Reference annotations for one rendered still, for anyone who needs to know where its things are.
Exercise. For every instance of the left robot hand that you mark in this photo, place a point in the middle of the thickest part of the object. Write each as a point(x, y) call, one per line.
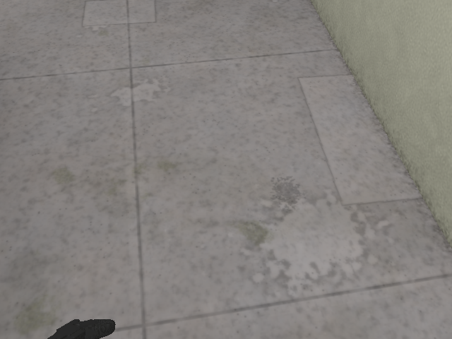
point(90, 329)

